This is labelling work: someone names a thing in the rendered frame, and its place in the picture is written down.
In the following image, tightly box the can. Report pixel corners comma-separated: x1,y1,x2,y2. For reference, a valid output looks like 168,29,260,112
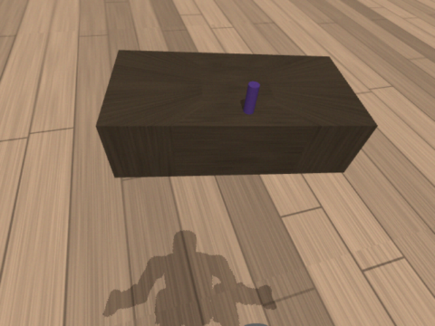
243,81,260,115

